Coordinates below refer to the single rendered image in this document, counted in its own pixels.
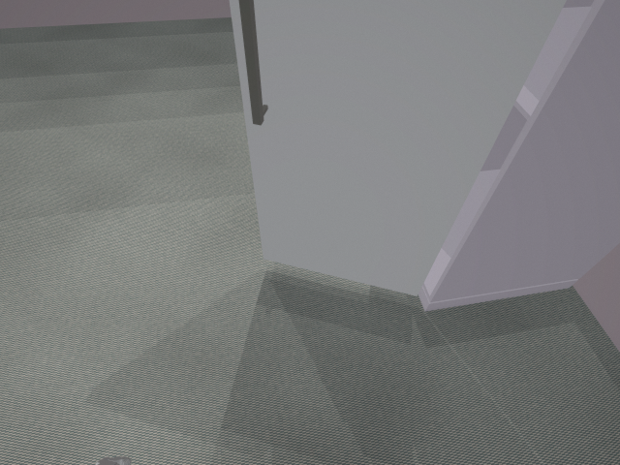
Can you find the fridge door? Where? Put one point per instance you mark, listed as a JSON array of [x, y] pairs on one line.
[[381, 114]]

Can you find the handle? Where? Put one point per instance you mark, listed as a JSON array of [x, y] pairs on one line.
[[247, 13]]

